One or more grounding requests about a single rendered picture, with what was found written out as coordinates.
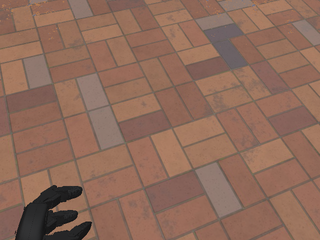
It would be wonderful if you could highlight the robot left hand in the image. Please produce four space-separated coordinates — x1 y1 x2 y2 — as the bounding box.
15 185 92 240

